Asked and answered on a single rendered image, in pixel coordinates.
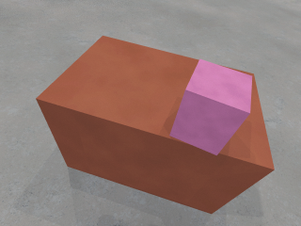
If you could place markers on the carton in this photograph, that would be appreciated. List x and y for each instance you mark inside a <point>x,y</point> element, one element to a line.
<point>215,103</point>

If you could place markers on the pedestal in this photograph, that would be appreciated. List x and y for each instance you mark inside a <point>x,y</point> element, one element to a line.
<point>111,113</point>

